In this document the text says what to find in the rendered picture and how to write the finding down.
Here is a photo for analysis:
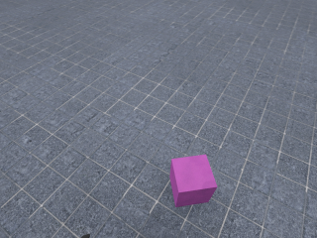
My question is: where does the carton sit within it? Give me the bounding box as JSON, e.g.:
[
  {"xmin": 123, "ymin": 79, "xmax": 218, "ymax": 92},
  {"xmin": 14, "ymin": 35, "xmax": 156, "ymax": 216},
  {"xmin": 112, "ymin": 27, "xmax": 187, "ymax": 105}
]
[{"xmin": 169, "ymin": 154, "xmax": 218, "ymax": 207}]

